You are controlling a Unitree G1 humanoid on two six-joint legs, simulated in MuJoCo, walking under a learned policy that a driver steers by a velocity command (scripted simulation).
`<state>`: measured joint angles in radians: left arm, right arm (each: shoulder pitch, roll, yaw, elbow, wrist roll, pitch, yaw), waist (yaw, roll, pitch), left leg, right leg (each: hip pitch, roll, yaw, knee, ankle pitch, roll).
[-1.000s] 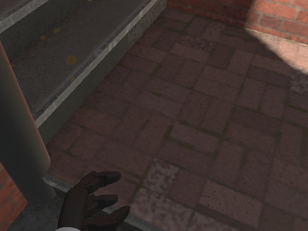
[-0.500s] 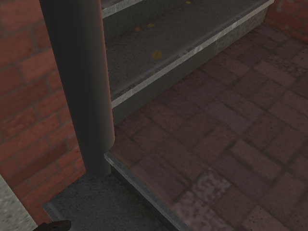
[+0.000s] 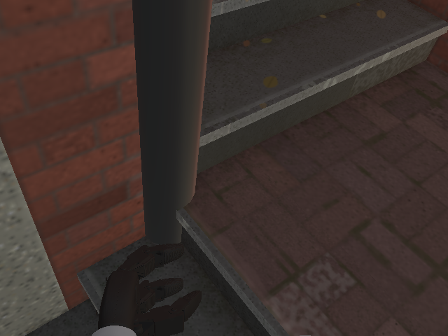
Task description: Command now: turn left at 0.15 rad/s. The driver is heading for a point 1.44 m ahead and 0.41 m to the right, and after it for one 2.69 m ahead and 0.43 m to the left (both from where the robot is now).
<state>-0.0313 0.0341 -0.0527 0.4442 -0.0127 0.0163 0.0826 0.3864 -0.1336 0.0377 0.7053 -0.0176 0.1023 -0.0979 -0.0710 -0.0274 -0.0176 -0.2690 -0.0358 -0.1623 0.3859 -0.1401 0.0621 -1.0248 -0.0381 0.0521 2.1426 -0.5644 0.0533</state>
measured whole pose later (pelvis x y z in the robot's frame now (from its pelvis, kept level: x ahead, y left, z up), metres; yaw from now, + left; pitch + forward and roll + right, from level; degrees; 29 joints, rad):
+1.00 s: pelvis +0.29 +0.08 +0.08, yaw -8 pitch +2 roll +2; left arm 0.14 0.23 -0.01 0.58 0.02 0.03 0.05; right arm 0.11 -0.26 -0.02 0.58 -0.04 0.01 -0.05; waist 0.04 0.01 -0.05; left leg -0.66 -0.07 -0.05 1.62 -0.26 -0.05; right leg -0.62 0.07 0.08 1.12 -0.54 -0.05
